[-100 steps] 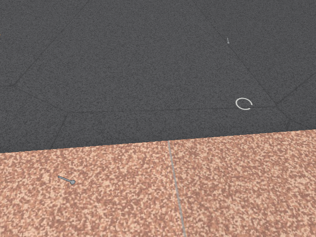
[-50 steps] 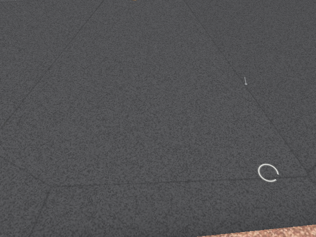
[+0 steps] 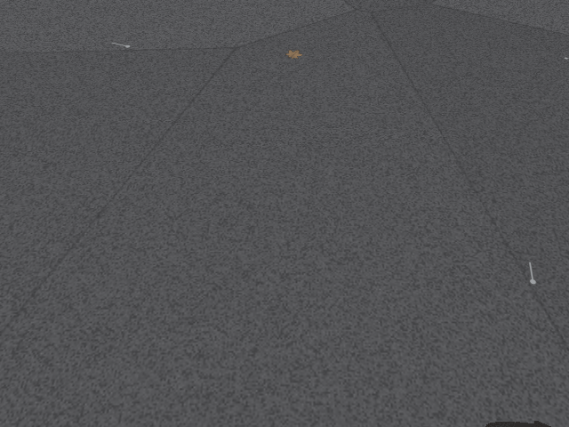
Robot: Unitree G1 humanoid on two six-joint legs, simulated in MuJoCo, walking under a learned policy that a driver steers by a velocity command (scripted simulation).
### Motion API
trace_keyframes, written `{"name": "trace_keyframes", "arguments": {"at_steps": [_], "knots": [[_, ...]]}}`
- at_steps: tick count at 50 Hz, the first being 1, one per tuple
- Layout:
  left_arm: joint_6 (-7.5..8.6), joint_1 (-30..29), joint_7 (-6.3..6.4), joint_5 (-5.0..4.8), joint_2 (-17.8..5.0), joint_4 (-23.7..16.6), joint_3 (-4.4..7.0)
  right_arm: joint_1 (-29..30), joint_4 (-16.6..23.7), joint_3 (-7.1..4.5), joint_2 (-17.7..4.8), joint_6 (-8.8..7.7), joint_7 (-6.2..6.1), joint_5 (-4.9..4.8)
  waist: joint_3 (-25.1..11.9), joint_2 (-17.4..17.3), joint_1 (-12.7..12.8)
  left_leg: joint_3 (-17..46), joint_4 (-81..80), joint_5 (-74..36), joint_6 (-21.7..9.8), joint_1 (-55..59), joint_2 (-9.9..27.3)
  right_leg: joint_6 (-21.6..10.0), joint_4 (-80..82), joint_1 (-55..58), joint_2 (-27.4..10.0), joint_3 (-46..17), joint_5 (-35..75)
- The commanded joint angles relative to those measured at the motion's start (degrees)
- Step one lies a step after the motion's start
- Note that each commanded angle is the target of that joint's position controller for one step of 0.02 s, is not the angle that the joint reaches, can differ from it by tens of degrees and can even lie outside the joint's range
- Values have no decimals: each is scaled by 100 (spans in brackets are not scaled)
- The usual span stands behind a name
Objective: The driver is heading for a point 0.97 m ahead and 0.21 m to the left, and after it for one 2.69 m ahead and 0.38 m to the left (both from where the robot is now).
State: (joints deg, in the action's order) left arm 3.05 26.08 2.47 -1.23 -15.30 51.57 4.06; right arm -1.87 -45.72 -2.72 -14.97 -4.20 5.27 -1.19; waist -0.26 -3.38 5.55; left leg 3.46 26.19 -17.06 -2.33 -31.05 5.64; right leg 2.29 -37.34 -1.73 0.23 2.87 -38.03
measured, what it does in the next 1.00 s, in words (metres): goes down: left foot 0.11 m lower, then right foot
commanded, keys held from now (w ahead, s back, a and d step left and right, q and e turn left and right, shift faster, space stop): w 0.52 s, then w+q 0.48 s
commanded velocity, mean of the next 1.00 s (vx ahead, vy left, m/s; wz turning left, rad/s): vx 0.50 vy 0.00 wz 0.17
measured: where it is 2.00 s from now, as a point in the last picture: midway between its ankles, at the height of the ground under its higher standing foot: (246, 246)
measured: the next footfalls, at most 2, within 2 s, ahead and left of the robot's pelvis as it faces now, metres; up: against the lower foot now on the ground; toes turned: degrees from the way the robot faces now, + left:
left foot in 0.06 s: +0.19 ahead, +0.15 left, -0.11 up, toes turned +1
right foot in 0.54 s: +0.50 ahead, -0.07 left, -0.11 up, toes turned -2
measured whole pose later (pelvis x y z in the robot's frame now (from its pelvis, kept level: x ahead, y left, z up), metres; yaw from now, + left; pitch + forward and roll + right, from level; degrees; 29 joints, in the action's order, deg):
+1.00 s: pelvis +0.56 +0.04 -0.06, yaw +12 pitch +1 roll -2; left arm 4.8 18.1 1.1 0.1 -13.7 54.1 4.3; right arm -5.5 -49.6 -4.2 -14.2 -1.5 1.9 -1.0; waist 1.3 -1.9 3.3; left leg 0.9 38.5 -2.4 -2.2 -37.7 5.2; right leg -0.7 -11.8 4.8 1.3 14.1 -17.4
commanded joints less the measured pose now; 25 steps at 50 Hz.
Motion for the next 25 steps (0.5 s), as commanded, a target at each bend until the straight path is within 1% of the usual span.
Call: {"name": "trace_keyframes", "arguments": {"at_steps": [1,2,3,4,5,6,7,8,9,10,11,12,13,14,16,17,19,20,21,23,24,25], "knots": [[-46,107,-35,29,-866,-165,191,-184,21,-159,-592,-67,-53,-7,249,461,-308,-114,-423,462,-100,608,22,-955,-738,-199,-1231,-961,3696],[-35,2,-92,30,-861,-166,167,-1247,-367,-280,-820,-95,-124,65,-301,273,-829,-535,-487,347,-174,2087,-267,-807,-1970,-632,-899,-679,4144],[49,151,-150,80,-576,-128,93,-2340,-704,-368,-1116,-116,-150,137,-914,-167,-1232,-206,244,-647,-397,4109,204,-461,-3998,-2118,-534,-529,2609],[212,1167,-233,80,101,31,-61,-2498,-726,-324,-1330,-115,-173,248,-1621,-1734,-789,878,1968,-2903,-883,5948,1165,-212,-6400,-4318,59,-922,-927],[425,1302,-253,-166,-309,-156,-81,-3208,-892,-457,-1577,-7,-150,-26,-2772,-1905,-1158,2671,976,-949,-1667,6299,1809,-147,-6765,-4734,262,-1481,-538],[476,436,-179,-347,-405,-453,-48,-3090,-980,-480,-1578,91,-212,-76,-2390,-1180,-1159,3302,-77,1634,-1771,5864,2000,-111,-6683,-5357,-52,-1150,-65],[399,-601,-60,-224,-731,-630,-10,-2138,-639,-294,-972,76,-240,35,-1231,327,-1142,2708,-756,2596,-1336,4585,1535,-283,-5770,-5346,-463,-662,869],[313,-687,32,-243,-596,-737,-21,-1545,-552,-263,-1044,2,-305,160,-954,-254,-810,3026,-813,2465,-1630,3716,1884,-224,-5949,-5241,-596,-608,1291],[235,-550,49,-79,-693,-653,20,-983,-397,-146,-689,-136,-292,181,-582,57,-509,2676,-825,1856,-1449,2649,1687,-282,-4799,-4611,-918,-984,2119],[161,-528,7,20,-601,-588,49,-871,-453,-104,-486,-185,-276,191,-274,-353,-417,2062,-866,1442,-1262,2090,1325,-331,-4415,-4228,-972,-1016,2213],[112,-565,-15,41,-355,-601,32,-862,-538,-109,-532,-209,-312,197,3,-284,-284,1393,-1101,1283,-1072,1493,941,-261,-3651,-3835,-1017,-935,2382],[115,-769,-23,82,-283,-686,24,-957,-571,-133,-627,-214,-368,182,127,-341,-353,1087,-1226,695,-1094,1463,801,-170,-3038,-3806,-967,-784,2556],[130,-987,-47,108,-236,-769,17,-1148,-646,-137,-665,-217,-443,217,146,-262,-390,849,-1323,204,-1119,1462,770,-95,-2482,-3683,-949,-717,2809],[141,-1170,-86,123,-216,-846,13,-1274,-687,-142,-645,-198,-498,198,106,-204,-420,621,-1346,-102,-1086,1600,690,-91,-1862,-3592,-902,-670,3124],[161,-1564,-177,110,-48,-911,-49,-1413,-728,-183,-744,-144,-568,97,67,-90,-565,285,-1459,-117,-989,1888,546,-151,-701,-3366,-714,-482,3798],[158,-1824,-221,94,-12,-960,-61,-1565,-791,-192,-765,-126,-588,50,77,-24,-662,197,-1540,-5,-937,2045,538,-181,-344,-3276,-607,-380,4066],[143,-2244,-287,44,-12,-1056,-66,-1832,-904,-205,-772,-80,-609,-9,172,34,-816,138,-1604,460,-875,2418,569,-238,148,-3277,-483,-306,4336],[137,-2450,-313,32,-27,-1111,-66,-1956,-961,-212,-766,-49,-606,-23,274,79,-884,142,-1583,656,-859,2629,619,-285,320,-3379,-448,-308,4340],[146,-2653,-348,43,-41,-1161,-66,-2043,-1017,-217,-757,-15,-604,-28,376,107,-937,154,-1522,733,-848,2852,665,-355,483,-3491,-413,-296,4254],[176,-2879,-418,46,-131,-1279,-43,-2156,-1098,-251,-815,48,-610,-20,416,78,-925,218,-1301,577,-810,3298,845,-502,601,-3591,-369,-316,3875],[186,-2844,-441,48,-189,-1293,-23,-2114,-1102,-276,-872,74,-618,-15,369,50,-841,209,-1128,287,-768,3437,893,-580,660,-3457,-320,-291,3631],[192,-2649,-447,53,-294,-1253,20,-2003,-1075,-293,-933,97,-619,-8,211,-17,-683,150,-845,-381,-705,3470,867,-669,728,-3026,-187,-177,3415]]}}
Keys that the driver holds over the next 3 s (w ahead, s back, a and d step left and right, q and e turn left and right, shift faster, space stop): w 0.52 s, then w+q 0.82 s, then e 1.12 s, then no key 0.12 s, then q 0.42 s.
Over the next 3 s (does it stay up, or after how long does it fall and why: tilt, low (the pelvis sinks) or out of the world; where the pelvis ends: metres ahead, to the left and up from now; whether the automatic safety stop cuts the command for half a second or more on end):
stays up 0.96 0.19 -0.06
